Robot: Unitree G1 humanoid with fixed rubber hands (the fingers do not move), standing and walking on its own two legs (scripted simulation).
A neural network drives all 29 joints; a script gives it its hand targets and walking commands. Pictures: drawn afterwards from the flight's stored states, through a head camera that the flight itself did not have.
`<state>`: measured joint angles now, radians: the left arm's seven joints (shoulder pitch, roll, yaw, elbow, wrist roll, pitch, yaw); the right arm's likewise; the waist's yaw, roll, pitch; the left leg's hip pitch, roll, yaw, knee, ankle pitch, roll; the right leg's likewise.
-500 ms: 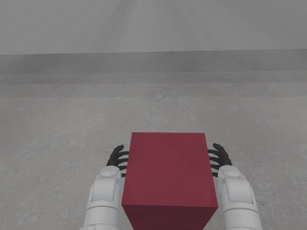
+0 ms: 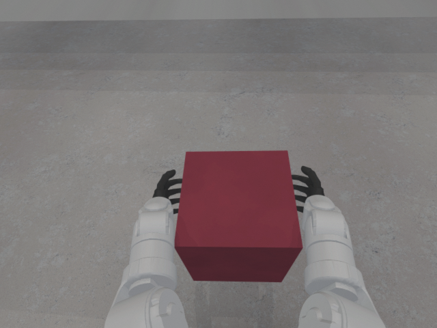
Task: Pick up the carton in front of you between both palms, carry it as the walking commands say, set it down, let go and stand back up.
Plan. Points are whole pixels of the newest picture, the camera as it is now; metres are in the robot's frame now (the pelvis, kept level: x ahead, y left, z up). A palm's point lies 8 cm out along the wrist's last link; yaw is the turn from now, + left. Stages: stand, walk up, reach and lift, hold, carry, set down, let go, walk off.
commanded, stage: set down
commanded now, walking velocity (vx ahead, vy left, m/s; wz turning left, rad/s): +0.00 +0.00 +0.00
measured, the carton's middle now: (236, 221) +0.37 +0.00 -0.06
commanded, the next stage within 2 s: none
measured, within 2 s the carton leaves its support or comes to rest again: neither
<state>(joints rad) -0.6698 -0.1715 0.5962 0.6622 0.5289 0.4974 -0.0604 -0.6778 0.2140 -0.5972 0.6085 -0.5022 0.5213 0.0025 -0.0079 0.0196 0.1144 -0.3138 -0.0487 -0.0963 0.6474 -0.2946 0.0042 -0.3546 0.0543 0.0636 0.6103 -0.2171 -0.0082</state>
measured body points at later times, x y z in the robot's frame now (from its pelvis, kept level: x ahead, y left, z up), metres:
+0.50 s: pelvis +0.00 +0.02 -0.11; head +0.23 +0.02 +0.28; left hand +0.44 +0.16 -0.19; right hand +0.41 -0.15 -0.18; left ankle +0.04 +0.12 -0.72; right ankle +0.07 -0.11 -0.72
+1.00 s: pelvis -0.04 +0.01 -0.24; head +0.26 +0.02 +0.10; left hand +0.49 +0.15 -0.35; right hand +0.44 -0.15 -0.35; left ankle +0.04 +0.12 -0.72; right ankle +0.07 -0.11 -0.72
